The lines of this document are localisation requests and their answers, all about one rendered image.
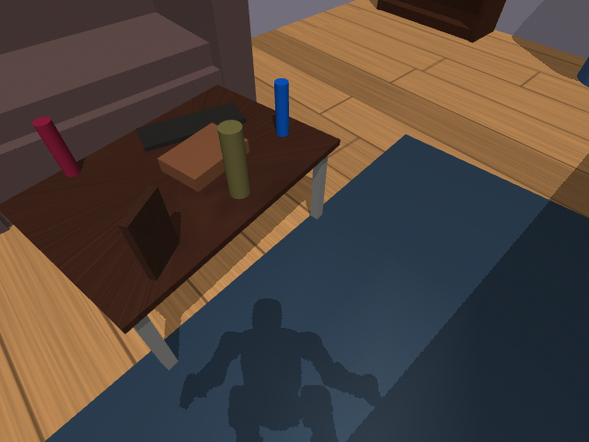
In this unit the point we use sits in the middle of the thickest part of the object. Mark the sofa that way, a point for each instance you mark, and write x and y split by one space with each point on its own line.
102 68

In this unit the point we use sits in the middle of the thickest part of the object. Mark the bookshelf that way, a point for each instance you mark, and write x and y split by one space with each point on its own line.
466 19

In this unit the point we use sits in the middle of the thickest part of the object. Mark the coffee table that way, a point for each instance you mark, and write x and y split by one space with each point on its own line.
74 221

